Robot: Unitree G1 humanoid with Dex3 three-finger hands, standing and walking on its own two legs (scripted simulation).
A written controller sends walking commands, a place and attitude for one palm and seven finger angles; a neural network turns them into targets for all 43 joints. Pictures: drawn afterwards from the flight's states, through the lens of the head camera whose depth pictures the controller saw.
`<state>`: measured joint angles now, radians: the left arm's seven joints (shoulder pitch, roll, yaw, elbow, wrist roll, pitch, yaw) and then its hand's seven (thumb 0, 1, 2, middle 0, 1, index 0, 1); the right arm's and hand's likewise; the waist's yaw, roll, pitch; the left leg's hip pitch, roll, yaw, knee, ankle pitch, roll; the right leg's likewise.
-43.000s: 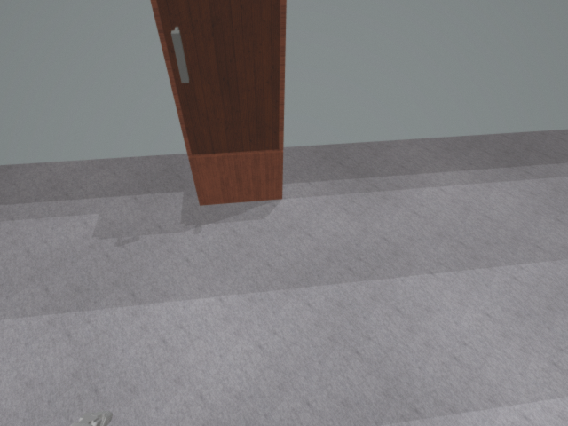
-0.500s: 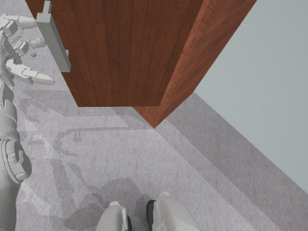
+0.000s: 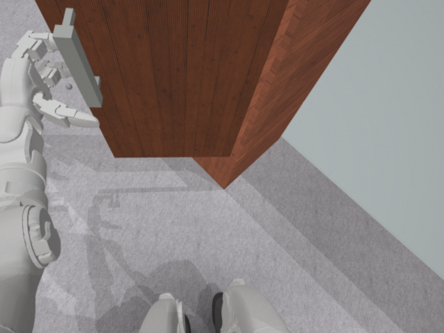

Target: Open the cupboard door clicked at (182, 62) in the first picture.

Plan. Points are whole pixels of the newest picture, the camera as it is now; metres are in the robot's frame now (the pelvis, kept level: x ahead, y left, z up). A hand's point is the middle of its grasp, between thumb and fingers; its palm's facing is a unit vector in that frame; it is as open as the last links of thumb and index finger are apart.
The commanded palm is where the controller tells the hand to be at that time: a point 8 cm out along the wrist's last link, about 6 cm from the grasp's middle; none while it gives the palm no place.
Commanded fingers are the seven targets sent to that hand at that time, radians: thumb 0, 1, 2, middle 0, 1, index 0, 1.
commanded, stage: slide the fingers in behind the handle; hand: left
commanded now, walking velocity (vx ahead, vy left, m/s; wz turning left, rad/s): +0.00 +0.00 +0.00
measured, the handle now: (83, 62) +0.57 +0.19 +0.06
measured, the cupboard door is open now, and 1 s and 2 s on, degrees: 49 49 52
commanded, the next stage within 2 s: close the thumb around the handle in 0.84 s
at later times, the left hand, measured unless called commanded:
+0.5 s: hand (95, 86) +0.52 +0.17 +0.06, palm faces -0.03 -1.00 -0.01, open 14.0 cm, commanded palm +0.50 +0.21 +0.07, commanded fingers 0.00 -0.50 0.30 -0.30 -1.20 -0.30 -1.20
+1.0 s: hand (95, 86) +0.52 +0.17 +0.06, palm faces -0.01 -1.00 -0.03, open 14.0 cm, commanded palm +0.49 +0.21 +0.07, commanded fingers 0.00 -0.28 0.40 -0.32 -1.22 -0.32 -1.22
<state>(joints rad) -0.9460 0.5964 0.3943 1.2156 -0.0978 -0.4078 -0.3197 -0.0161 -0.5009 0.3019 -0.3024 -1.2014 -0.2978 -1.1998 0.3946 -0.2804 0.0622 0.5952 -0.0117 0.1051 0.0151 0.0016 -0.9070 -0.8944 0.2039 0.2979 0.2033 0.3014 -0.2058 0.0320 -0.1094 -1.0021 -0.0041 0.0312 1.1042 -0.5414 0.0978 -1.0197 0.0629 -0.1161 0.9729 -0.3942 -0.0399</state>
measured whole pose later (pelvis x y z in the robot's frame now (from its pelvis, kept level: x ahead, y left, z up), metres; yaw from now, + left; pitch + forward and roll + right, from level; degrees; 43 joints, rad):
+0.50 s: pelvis +0.00 -0.01 +0.00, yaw +1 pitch +25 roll -5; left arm -0.96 0.51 0.33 1.21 -0.10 -0.43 -0.24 -0.02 -0.50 0.30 -0.30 -1.20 -0.30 -1.21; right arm 0.40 -0.27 0.05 0.62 -0.02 0.10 0.03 0.00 -0.91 -0.89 0.20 0.30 0.20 0.30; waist -0.20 0.04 -0.11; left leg -1.00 -0.01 0.03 1.10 -0.54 0.09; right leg -1.02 0.06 -0.12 0.98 -0.40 -0.05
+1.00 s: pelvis +0.00 -0.01 +0.00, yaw +0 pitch +24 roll -4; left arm -0.93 0.52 0.36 1.21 -0.09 -0.44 -0.24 -0.02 -0.49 0.30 -0.30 -1.20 -0.29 -1.20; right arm 0.40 -0.28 0.05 0.61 -0.01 0.09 0.02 0.00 -0.91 -0.89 0.20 0.30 0.20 0.30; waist -0.20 0.04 -0.11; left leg -0.98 -0.01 0.04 1.09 -0.54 0.08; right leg -1.02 0.06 -0.11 0.99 -0.40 -0.06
